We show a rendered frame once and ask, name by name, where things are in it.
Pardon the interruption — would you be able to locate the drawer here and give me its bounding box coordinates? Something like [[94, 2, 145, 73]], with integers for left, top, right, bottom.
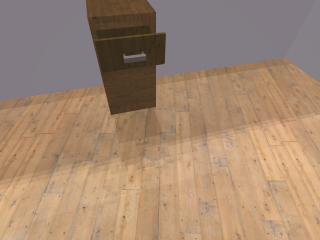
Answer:
[[95, 25, 166, 73]]

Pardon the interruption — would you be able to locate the cabinet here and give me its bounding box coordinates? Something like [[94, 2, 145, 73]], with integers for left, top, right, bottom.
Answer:
[[86, 0, 156, 115]]

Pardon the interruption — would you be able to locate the handle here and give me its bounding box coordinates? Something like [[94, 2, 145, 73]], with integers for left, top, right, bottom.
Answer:
[[123, 51, 147, 63]]

